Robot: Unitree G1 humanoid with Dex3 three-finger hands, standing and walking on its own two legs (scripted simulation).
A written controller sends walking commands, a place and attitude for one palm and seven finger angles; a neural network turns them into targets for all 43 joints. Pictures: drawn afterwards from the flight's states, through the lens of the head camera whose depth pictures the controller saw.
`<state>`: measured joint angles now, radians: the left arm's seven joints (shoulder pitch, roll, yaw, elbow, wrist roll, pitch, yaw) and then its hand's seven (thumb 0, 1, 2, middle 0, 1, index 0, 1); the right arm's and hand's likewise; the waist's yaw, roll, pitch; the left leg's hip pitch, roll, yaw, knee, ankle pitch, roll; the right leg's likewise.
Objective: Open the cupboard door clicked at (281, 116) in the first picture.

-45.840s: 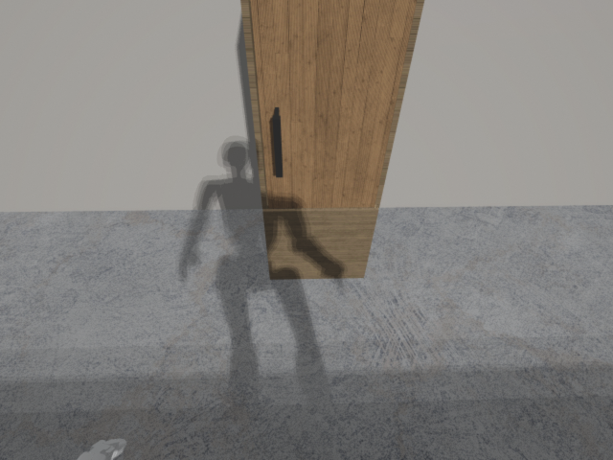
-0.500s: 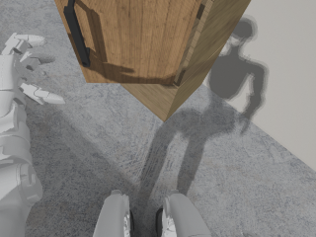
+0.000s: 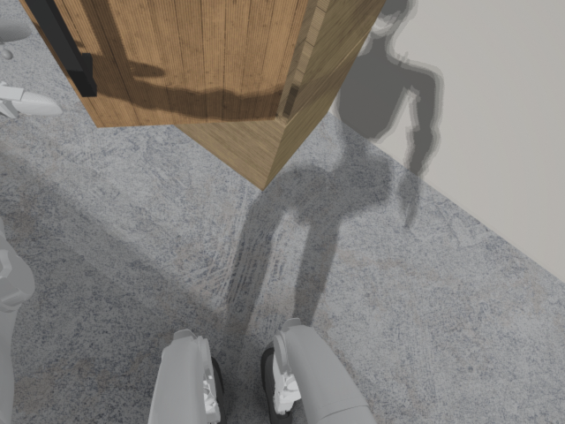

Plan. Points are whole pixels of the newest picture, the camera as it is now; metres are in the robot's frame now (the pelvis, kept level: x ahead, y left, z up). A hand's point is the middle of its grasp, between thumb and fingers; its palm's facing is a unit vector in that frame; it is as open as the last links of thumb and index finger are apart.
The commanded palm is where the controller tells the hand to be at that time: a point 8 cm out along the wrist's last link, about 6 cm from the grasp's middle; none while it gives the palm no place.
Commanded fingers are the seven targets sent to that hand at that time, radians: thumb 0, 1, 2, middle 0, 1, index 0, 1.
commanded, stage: move the hooked fingers beside the handle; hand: left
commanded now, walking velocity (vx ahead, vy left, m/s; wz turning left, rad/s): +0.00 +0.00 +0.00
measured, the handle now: (62, 26) +0.60 +0.21 +0.06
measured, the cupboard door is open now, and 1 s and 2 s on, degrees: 45 45 45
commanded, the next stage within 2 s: slide the fingers in behind the handle in 0.70 s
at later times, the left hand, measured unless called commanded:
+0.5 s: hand out of the picture +0.54 +0.26 +0.06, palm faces +0.06 -1.00 +0.00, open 14.0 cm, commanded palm +0.53 +0.28 +0.05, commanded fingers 0.00 -0.50 0.30 -0.30 -1.20 -0.30 -1.20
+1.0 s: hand (20, 62) +0.55 +0.24 +0.05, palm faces +0.05 -1.00 -0.01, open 14.0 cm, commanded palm +0.54 +0.26 +0.05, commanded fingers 0.00 -0.50 0.30 -0.30 -1.20 -0.30 -1.20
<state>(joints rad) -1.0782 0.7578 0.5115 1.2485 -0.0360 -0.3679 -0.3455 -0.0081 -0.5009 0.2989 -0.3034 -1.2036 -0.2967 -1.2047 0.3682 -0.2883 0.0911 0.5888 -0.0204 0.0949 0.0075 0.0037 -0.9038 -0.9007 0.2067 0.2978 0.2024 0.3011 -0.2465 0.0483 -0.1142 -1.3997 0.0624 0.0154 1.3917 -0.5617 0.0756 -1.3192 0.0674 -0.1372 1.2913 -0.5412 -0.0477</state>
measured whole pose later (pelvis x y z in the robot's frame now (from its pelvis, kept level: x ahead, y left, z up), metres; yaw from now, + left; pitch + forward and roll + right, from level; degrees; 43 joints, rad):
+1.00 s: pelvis +0.00 +0.01 +0.00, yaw +0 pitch +32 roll -8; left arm -1.05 0.67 0.45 1.22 -0.05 -0.39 -0.30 -0.01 -0.50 0.30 -0.30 -1.20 -0.30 -1.20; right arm 0.37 -0.28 0.08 0.61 -0.03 0.10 0.02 0.00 -0.90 -0.90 0.21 0.30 0.20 0.30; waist -0.23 0.05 -0.12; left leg -1.38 0.05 0.01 1.38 -0.56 0.08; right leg -1.29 0.06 -0.14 1.26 -0.53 -0.04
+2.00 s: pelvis +0.01 +0.00 +0.01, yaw +1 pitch +31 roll -6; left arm -1.05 0.53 0.38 1.23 -0.04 -0.44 -0.15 -0.01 -0.50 0.30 -0.30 -1.20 -0.30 -1.22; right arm 0.37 -0.26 0.06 0.63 -0.04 0.09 0.05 0.00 -0.90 -0.90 0.21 0.30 0.20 0.30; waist -0.23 0.05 -0.14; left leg -1.36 0.05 0.01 1.37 -0.56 0.07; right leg -1.28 0.06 -0.14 1.27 -0.55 -0.05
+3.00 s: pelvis +0.01 +0.00 +0.01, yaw +1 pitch +31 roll -6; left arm -1.04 0.51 0.37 1.23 -0.03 -0.47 -0.13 0.00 0.42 0.69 -0.37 -1.30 -0.36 -1.30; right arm 0.36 -0.26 0.05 0.63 -0.04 0.09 0.05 0.00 -0.91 -0.90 0.21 0.30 0.20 0.30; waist -0.23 0.06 -0.14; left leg -1.35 0.04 0.01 1.36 -0.56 0.07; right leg -1.27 0.06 -0.13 1.27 -0.55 -0.05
